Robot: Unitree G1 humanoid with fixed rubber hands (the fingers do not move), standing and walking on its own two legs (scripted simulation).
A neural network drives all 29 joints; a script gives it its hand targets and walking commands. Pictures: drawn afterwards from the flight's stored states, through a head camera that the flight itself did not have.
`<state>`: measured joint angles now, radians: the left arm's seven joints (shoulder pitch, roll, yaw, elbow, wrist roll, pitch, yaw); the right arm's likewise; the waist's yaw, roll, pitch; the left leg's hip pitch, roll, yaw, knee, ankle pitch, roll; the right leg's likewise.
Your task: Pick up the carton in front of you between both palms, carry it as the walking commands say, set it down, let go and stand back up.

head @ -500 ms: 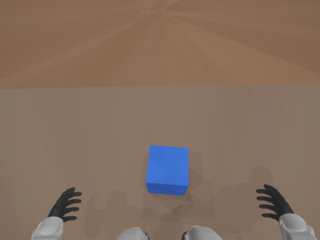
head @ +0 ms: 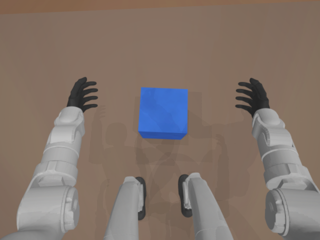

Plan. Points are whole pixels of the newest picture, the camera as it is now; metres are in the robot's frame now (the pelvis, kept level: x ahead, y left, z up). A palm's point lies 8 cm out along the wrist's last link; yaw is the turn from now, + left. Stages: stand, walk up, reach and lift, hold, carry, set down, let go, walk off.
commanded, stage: reach and lift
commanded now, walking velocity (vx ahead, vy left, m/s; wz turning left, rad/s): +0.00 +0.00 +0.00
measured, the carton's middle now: (162, 116) +0.50 -0.02 -0.55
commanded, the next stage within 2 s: none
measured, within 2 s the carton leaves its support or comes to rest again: neither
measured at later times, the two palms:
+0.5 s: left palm (105, 82) +0.53 +0.17 -0.18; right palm (225, 87) +0.50 -0.21 -0.18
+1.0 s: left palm (120, 107) +0.52 +0.16 -0.42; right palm (207, 111) +0.48 -0.21 -0.42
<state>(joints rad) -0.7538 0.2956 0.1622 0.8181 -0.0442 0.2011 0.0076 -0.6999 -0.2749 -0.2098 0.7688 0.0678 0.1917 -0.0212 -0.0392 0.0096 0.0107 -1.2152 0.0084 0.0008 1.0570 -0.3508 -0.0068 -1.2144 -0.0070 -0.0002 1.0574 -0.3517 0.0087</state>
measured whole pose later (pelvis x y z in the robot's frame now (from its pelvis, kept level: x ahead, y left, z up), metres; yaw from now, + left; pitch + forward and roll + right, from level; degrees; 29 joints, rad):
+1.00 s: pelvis -0.05 +0.01 -0.26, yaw -1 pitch +43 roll -1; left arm -1.44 0.40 0.07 1.09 -0.19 0.12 0.11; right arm -1.36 -0.33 -0.18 1.02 0.21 0.11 -0.13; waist -0.05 0.00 0.21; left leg -2.24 -0.02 -0.03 2.02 -0.53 -0.02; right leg -2.23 0.01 0.02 2.01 -0.53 0.03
